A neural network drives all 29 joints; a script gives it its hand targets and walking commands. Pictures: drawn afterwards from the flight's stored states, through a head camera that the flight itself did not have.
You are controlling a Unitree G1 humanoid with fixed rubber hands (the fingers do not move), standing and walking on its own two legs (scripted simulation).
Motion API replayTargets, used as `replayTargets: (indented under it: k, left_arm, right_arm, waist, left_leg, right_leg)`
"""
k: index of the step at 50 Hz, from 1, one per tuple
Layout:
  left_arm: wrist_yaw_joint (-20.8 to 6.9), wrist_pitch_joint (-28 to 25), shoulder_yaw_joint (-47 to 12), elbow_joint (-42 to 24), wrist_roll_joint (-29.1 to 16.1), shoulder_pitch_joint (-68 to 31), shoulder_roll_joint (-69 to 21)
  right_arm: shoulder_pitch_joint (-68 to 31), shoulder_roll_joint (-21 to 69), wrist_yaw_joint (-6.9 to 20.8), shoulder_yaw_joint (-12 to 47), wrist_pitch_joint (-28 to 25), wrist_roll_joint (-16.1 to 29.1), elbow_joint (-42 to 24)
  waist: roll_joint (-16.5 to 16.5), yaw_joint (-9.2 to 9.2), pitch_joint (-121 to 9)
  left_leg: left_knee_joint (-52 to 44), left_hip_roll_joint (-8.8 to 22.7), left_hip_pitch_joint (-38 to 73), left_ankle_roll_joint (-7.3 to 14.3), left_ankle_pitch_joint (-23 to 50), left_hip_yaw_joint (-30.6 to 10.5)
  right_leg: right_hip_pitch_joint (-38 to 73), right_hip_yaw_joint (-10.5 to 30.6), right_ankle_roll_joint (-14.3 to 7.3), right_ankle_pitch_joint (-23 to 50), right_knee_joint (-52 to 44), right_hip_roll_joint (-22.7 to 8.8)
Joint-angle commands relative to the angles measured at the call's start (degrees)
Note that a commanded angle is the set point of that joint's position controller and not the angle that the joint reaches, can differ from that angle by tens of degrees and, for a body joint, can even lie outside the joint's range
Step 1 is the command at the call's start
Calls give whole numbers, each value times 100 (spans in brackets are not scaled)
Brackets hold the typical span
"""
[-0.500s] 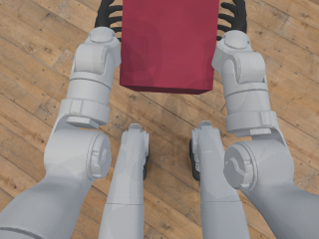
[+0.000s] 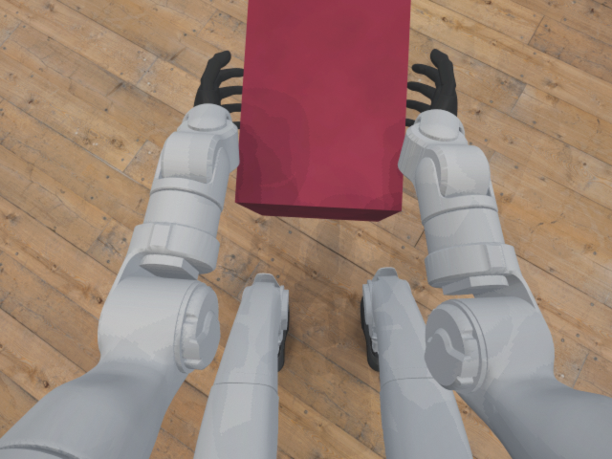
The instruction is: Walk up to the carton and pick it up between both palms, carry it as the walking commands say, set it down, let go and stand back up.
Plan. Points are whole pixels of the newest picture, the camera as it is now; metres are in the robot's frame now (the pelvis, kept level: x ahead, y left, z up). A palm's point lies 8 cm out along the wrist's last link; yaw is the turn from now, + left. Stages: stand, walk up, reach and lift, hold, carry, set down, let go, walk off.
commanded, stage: reach and lift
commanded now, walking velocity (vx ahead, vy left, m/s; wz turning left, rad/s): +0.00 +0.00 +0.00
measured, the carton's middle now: (324, 113) +0.52 -0.01 -0.07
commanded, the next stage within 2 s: none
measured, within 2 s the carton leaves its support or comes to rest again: neither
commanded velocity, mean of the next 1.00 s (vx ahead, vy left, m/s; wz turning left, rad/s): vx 0.00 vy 0.00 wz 0.00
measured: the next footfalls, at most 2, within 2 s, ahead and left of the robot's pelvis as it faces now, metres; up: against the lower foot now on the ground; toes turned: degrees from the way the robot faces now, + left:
none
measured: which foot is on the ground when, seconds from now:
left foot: down 0.00-1.00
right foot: down 0.00-1.00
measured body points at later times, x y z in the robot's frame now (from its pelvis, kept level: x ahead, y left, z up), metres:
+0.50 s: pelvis +0.02 +0.00 +0.05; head +0.11 -0.01 +0.49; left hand +0.45 +0.13 +0.08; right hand +0.44 -0.14 +0.07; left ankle +0.17 +0.14 -0.61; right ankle +0.16 -0.13 -0.61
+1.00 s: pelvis +0.09 -0.02 +0.10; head +0.05 -0.03 +0.54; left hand +0.45 +0.11 +0.16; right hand +0.43 -0.15 +0.15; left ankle +0.17 +0.14 -0.61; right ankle +0.16 -0.13 -0.61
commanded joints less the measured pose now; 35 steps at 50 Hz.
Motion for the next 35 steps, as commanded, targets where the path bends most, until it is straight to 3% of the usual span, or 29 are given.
replayTargets:
  k: [1, 3, 4, 5, 6, 7, 8, 11, 12, 13, 14, 15, 16, 17, 18, 19, 20, 21, 22, 23, 24, 25, 26, 27, 29, 31, 32, 33, 35]
  left_arm:
    - [-2508, -833, -2028, -1229, -1111, -5236, -7452]
    - [-2505, -893, -2475, -2289, -1402, -5644, -7396]
    - [-2480, -875, -2667, -2556, -1547, -5868, -7531]
    - [-2382, -857, -3169, -3308, -1776, -6253, -7658]
    - [-2371, -720, -3085, -2815, -1772, -5876, -7567]
    - [-2326, -676, -3347, -3191, -1884, -5967, -7779]
    - [-2300, -596, -3508, -3277, -1958, -6082, -7766]
    - [-2251, -492, -2803, -2314, -1391, -5232, -7613]
    - [-2250, -475, -2797, -2179, -1427, -5476, -7679]
    - [-2285, -481, -2355, -1452, -1227, -5318, -7700]
    - [-2341, -547, -2333, -1499, -1224, -5368, -7625]
    - [-2381, -516, -2259, -1194, -1085, -5060, -7876]
    - [-2416, -517, -1799, -530, -752, -4961, -7633]
    - [-2438, -556, -1360, 45, -602, -4433, -7876]
    - [-2500, -641, -1290, 40, -585, -4293, -8022]
    - [-2501, -721, -1471, -622, -694, -4649, -8095]
    - [-2531, -716, -1108, -154, -583, -4266, -7987]
    - [-2539, -795, -1353, -729, -706, -4657, -8170]
    - [-2561, -822, -1189, -782, -644, -4537, -8081]
    - [-2549, -807, -847, -243, -447, -4196, -7997]
    - [-2526, -877, -1263, -1256, -677, -4486, -8398]
    - [-2533, -899, -1161, -961, -534, -4377, -8140]
    - [-2528, -847, -1589, -1367, -854, -4625, -8520]
    - [-2543, -789, -882, -248, -469, -4010, -8255]
    - [-2522, -721, -703, -59, -136, -3442, -8093]
    - [-2602, -628, -400, 422, -32, -3235, -7964]
    - [-2591, -498, 466, 1202, 407, -2650, -7585]
    - [-2588, -461, 396, 964, 362, -2712, -7770]
    - [-2662, -452, 532, 1169, 434, -2684, -7587]
  right_arm:
    - [-5006, 6795, 3479, 3133, -217, 911, -58]
    - [-5345, 6857, 3499, 3754, -260, 1274, -918]
    - [-5327, 6843, 3487, 3682, -242, 1390, -939]
    - [-5635, 6873, 3461, 4091, -262, 1614, -1810]
    - [-5837, 6566, 3380, 4005, -224, 1600, -1970]
    - [-5612, 6519, 3363, 4018, -175, 1658, -1932]
    - [-5710, 6536, 3353, 4118, -104, 1725, -2105]
    - [-4953, 6450, 3423, 3633, 59, 1369, -1128]
    - [-4866, 6349, 3483, 3334, 67, 1202, -761]
    - [-4910, 6142, 3499, 2949, 44, 951, -245]
    - [-4791, 6336, 3551, 2928, 67, 822, 23]
    - [-4578, 6227, 3597, 2715, 32, 750, 191]
    - [-4566, 6082, 3693, 2162, -8, 468, 920]
    - [-4530, 6168, 3704, 2135, -58, 397, 920]
    - [-4356, 6220, 3784, 2157, -99, 323, 1088]
    - [-4375, 6520, 3808, 2310, -130, 530, 769]
    - [-4619, 6568, 3775, 2228, -174, 447, 833]
    - [-4484, 6782, 3801, 2237, -232, 573, 647]
    - [-4471, 7043, 3797, 2190, -227, 550, 552]
    - [-4147, 6989, 3780, 1683, -230, 405, 1252]
    - [-4141, 7211, 3803, 2021, -305, 567, 533]
    - [-4088, 7056, 3778, 1813, -351, 462, 790]
    - [-3969, 7149, 3764, 1938, -315, 531, 532]
    - [-3694, 6855, 3752, 1384, -267, 220, 1317]
    - [-2941, 7021, 3772, 1152, -163, 22, 1712]
    - [-2589, 6782, 3799, 760, -41, -300, 2159]
    - [-2546, 6457, 3811, 241, 27, -528, 2591]
    - [-2471, 6198, 3830, 43, 85, -699, 2688]
    - [-2554, 6162, 3799, -185, 144, -796, 2708]
  waist:
    - [-337, -202, -12278]
    - [-220, 71, -13654]
    - [-19, -171, -13765]
    - [16, -215, -15025]
    - [85, -300, -14900]
    - [248, -498, -15266]
    - [317, -509, -15441]
    - [122, -259, -13419]
    - [249, -446, -12960]
    - [284, -464, -12156]
    - [-1, -337, -12061]
    - [349, -560, -11552]
    - [339, -537, -10599]
    - [188, -436, -9846]
    - [231, -566, -9665]
    - [261, -395, -10314]
    - [-64, -389, -9814]
    - [192, -319, -10246]
    - [-177, -272, -10120]
    - [-13, -340, -8979]
    - [134, -438, -10020]
    - [33, -425, -9206]
    - [81, -691, -9794]
    - [74, -643, -7968]
    - [174, -413, -6950]
    - [39, -550, -6083]
    - [204, -312, -5176]
    - [382, -615, -5250]
    - [359, -548, -5009]
  left_leg:
    - [-1747, -526, 2271, 215, -664, 241]
    - [-1724, -546, 3074, 221, 243, 239]
    - [-1766, -546, 3481, 176, 455, 190]
    - [-1747, -615, 4220, 82, 1115, 141]
    - [-1705, -528, 4341, 104, 1179, 63]
    - [-1817, -558, 4624, 5, 1271, 24]
    - [-1905, -495, 4859, 15, 1238, -48]
    - [-2245, -441, 4172, 58, 861, 64]
    - [-2452, -310, 4173, -8, 245, -77]
    - [-2554, -321, 3605, 1, -493, -19]
    - [-2592, -317, 3473, 36, -445, 62]
    - [-2758, -230, 3444, -4, -895, -63]
    - [-2950, -222, 2987, 40, -1667, -37]
    - [-2990, -223, 2633, 139, -1766, 9]
    - [-3061, -179, 2463, 113, -1995, -81]
    - [-3067, -229, 2907, 154, -1479, 4]
    - [-2967, -302, 2499, 200, -1615, 20]
    - [-3011, -316, 2945, 146, -998, 109]
    - [-2935, -411, 3009, 197, -833, 166]
    - [-3023, -317, 2682, 206, -1014, 149]
    - [-3168, -398, 3420, 141, -388, 162]
    - [-3077, -375, 3076, 172, -425, 82]
    - [-3200, -330, 3799, 68, -320, 20]
    - [-3270, -251, 2912, 104, -606, 59]
    - [-3583, -272, 2869, 134, -522, 95]
    - [-3775, -173, 2549, 129, -1155, 7]
    - [-3875, -125, 2365, 238, -1719, 3]
    - [-4168, -58, 2195, 184, -2250, -110]
    - [-4357, -66, 2163, 271, -2312, 26]
  right_leg:
    - [3815, -240, -122, -236, -2024, 694]
    - [4438, -190, -102, 475, -1990, 726]
    - [4407, -238, -109, 707, -1997, 704]
    - [5018, -303, -134, 1417, -1947, 836]
    - [4951, -198, -141, 1454, -1953, 769]
    - [5071, -269, -181, 1583, -2000, 788]
    - [5077, -243, -203, 1529, -2045, 757]
    - [4440, -285, -195, 1077, -2356, 738]
    - [3988, -289, -276, 534, -2437, 716]
    - [3698, -281, -292, -148, -2582, 619]
    - [3943, -319, -293, -147, -2660, 676]
    - [3632, -351, -326, -384, -2662, 657]
    - [3234, -470, -302, -1070, -2784, 690]
    - [3188, -527, -240, -1068, -2767, 649]
    - [3082, -602, -228, -1181, -2759, 678]
    - [3664, -560, -195, -617, -2841, 703]
    - [3479, -473, -160, -944, -2906, 643]
    - [3763, -495, -177, -405, -2922, 658]
    - [3790, -454, -155, -366, -3077, 651]
    - [3353, -424, -181, -422, -3042, 611]
    - [4009, -470, -176, 190, -3081, 647]
    - [3503, -410, -185, 5, -3109, 585]
    - [3844, -478, -206, 296, -3159, 666]
    - [3113, -487, -253, 16, -3182, 605]
    - [3390, -514, -232, 167, -3380, 613]
    - [3303, -480, -241, -312, -3545, 629]
    - [2950, -440, -266, -914, -3588, 587]
    - [3326, -596, -192, -1021, -3496, 744]
    - [3589, -688, -108, -976, -3548, 784]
